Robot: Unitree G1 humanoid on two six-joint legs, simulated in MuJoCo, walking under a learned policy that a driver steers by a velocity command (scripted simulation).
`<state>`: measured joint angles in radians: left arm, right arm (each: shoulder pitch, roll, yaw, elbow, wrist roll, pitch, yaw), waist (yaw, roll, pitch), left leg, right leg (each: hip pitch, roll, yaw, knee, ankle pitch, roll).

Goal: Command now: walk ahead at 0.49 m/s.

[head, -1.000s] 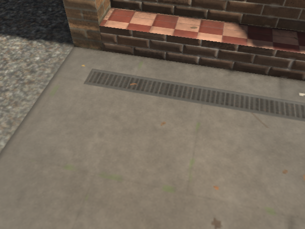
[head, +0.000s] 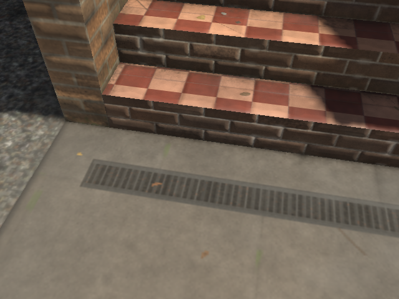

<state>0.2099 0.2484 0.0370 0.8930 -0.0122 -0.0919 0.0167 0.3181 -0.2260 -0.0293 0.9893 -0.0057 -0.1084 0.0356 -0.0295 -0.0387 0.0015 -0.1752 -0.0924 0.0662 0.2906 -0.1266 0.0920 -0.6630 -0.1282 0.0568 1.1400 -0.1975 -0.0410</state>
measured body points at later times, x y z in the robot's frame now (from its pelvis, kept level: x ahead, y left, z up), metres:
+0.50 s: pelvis +0.28 -0.08 +0.00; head +0.29 -0.10 +0.45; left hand +0.33 +0.18 -0.12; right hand +0.37 -0.35 -0.14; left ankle +0.28 +0.08 -0.66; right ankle +0.30 -0.16 -0.74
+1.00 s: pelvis +0.54 -0.03 +0.00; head +0.58 -0.02 +0.44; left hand +0.62 +0.23 -0.15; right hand +0.61 -0.31 -0.12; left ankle +0.60 +0.06 -0.74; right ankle +0.46 -0.15 -0.66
